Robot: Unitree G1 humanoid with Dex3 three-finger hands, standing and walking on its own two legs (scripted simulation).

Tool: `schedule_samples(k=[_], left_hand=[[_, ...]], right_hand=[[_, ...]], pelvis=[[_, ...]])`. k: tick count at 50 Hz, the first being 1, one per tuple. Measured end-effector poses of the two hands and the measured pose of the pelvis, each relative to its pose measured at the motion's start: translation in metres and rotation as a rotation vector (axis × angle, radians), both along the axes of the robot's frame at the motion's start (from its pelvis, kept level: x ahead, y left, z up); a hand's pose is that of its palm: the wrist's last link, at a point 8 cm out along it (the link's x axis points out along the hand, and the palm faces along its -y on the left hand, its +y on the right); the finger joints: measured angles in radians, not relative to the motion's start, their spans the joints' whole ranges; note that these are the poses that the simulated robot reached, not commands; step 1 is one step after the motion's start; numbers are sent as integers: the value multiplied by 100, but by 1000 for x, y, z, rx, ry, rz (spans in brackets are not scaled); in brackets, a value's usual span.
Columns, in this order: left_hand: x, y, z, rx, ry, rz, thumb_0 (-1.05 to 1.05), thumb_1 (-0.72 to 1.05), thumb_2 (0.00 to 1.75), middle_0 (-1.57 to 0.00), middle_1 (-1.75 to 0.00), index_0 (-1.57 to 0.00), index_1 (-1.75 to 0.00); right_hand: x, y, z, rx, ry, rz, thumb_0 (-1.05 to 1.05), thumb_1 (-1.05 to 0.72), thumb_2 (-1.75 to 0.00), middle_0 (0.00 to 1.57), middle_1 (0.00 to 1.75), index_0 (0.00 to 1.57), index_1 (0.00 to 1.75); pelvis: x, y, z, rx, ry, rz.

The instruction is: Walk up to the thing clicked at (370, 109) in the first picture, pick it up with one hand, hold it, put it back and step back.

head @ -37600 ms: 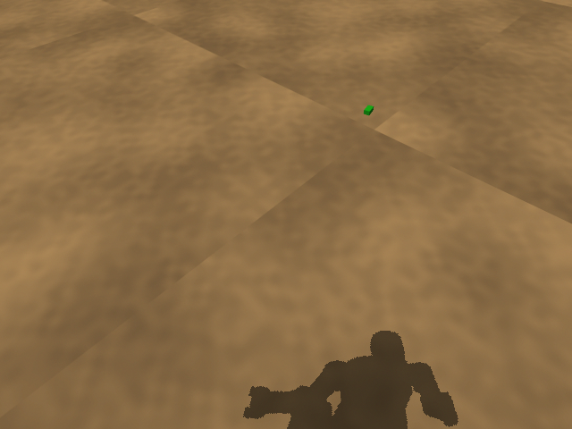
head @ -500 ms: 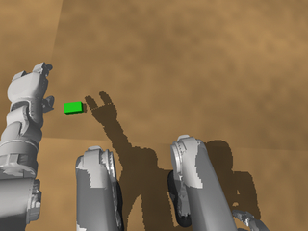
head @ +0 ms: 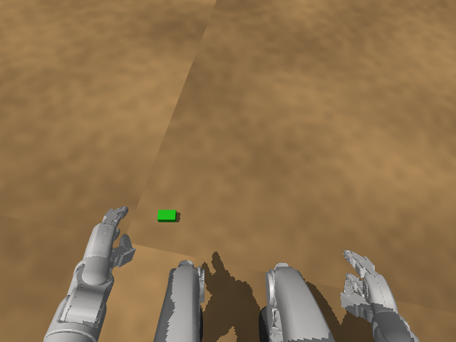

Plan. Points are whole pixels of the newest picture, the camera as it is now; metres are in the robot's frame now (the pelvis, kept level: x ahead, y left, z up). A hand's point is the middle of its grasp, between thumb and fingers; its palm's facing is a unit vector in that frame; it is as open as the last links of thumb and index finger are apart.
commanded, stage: home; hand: left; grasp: from above
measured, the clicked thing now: (167, 215) +0.52 +0.23 -0.56
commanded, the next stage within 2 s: none
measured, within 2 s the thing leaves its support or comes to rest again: neither
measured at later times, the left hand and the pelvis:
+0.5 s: hand (97, 265) +0.23 +0.19 +0.09, palm faces +0.10 -0.97 -0.21, open 7.4 cm; pelvis +0.07 +0.00 +0.14, yaw +2 degrees
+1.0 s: hand (98, 275) +0.22 +0.18 +0.10, palm faces +0.10 -0.97 -0.20, open 7.4 cm; pelvis +0.07 +0.00 +0.14, yaw +3 degrees
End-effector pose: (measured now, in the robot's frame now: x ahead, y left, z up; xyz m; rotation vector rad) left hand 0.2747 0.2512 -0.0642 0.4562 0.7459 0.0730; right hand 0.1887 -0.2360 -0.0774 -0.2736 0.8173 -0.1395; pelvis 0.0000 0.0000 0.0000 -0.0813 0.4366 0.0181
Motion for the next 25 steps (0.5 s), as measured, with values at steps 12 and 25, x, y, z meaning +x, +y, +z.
schedule_samples(k=[12, 25], left_hand=[[-35, -6, 96, -181, 55, 198, 1, 91, 90, -20, -31, -21, -30], [-64, -15, 182, -224, 20, 219, 1, 91, 90, -20, -30, -20, -30]], right_hand=[[-4, 9, 85, 2, -38, -64, 1, -90, -90, 20, 30, 21, 30], [18, 1, 152, -30, -175, -103, 1, -90, -90, 20, 30, 21, 30]], pelvis=[[34, 2, 84, 13, -117, 21], [67, 2, 138, 30, -230, 32]])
